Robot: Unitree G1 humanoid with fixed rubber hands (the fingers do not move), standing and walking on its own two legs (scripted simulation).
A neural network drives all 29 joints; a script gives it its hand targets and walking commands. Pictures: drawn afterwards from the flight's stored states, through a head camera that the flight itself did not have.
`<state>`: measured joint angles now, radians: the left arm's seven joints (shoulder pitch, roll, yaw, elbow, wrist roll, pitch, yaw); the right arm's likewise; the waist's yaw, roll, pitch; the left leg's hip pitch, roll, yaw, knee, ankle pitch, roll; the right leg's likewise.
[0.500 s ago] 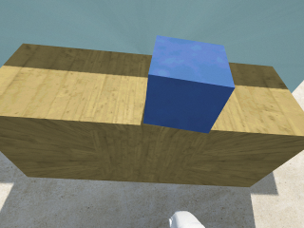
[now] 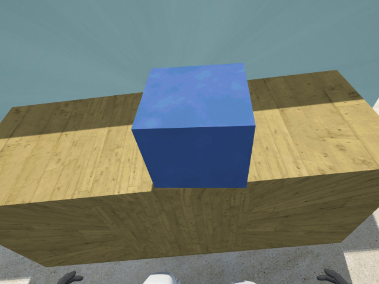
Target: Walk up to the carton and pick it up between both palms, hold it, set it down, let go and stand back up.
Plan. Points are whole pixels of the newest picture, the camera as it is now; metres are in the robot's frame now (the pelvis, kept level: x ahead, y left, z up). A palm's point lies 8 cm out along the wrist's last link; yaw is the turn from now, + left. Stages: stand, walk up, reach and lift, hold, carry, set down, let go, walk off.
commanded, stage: walk up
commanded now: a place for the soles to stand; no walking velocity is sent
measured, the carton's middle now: (197, 127) +0.51 +0.00 +0.01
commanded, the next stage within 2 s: none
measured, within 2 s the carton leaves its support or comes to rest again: neither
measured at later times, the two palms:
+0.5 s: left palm out of the picture +0.13 +0.34 -0.11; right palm (329, 267) +0.16 -0.26 -0.08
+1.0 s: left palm out of the picture +0.13 +0.32 -0.09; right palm (334, 282) +0.14 -0.27 -0.13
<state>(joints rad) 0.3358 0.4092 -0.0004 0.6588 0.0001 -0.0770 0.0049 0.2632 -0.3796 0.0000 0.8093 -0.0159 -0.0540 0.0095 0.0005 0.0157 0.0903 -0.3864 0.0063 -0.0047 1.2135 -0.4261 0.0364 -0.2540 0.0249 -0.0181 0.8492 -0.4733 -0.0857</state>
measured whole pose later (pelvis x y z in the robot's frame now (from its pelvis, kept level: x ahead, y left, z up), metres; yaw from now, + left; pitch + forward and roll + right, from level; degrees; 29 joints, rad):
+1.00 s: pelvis +0.04 +0.02 -0.02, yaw +2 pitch -5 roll +0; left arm 0.29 0.40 0.00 0.67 0.00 -0.04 0.01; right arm 0.21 -0.38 0.00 0.84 -0.02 -0.02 -0.01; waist 0.00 0.05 0.14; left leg -0.42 0.05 0.02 0.96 -0.45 0.02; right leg -0.47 0.02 0.05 0.93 -0.39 -0.01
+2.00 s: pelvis +0.02 -0.04 -0.03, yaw +2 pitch -5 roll +0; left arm 0.26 0.42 0.00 0.67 0.00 0.00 0.01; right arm 0.14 -0.38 0.00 0.92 -0.02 -0.02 -0.02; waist 0.00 -0.02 0.16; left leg -0.42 0.04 0.02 1.02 -0.52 0.00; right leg -0.50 0.02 -0.04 1.00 -0.42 -0.05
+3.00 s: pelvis +0.01 -0.05 -0.03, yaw +2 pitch -5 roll +1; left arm 0.05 0.35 0.00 0.52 0.00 0.37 0.01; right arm 0.11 -0.38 -0.06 0.84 -0.06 -0.22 0.03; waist 0.00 -0.05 0.16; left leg -0.42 0.05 0.02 0.99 -0.48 -0.01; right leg -0.49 0.02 -0.04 0.99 -0.42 -0.05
